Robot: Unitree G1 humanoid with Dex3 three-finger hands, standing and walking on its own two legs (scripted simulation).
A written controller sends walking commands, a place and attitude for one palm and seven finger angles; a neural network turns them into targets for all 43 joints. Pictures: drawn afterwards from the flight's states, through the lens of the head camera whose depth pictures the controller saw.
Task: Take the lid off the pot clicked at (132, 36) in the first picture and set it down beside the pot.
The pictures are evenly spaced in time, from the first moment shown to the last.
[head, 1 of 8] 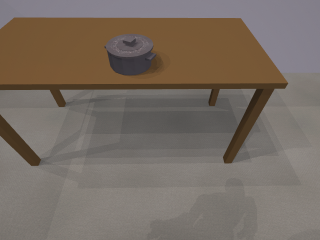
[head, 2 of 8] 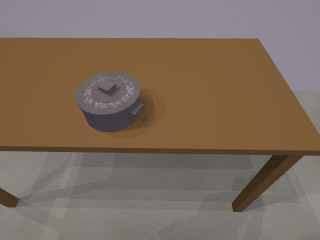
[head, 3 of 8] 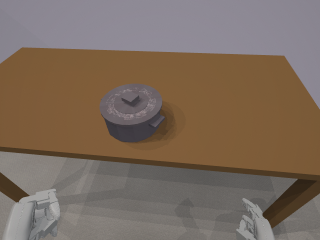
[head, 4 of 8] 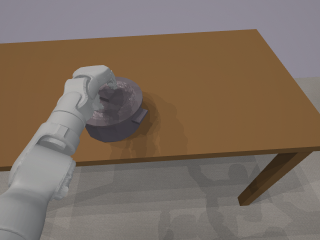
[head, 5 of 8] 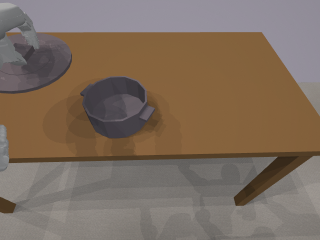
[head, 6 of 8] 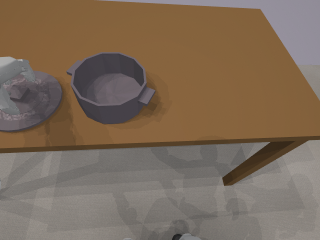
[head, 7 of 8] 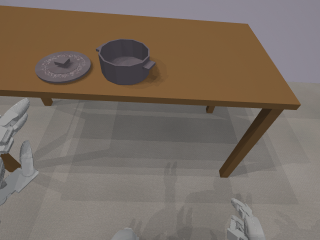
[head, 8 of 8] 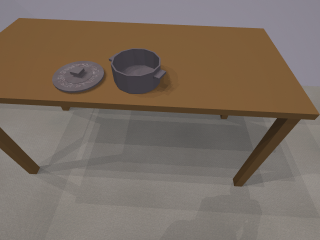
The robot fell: no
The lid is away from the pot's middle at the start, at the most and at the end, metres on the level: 0.00 0.24 0.24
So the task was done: yes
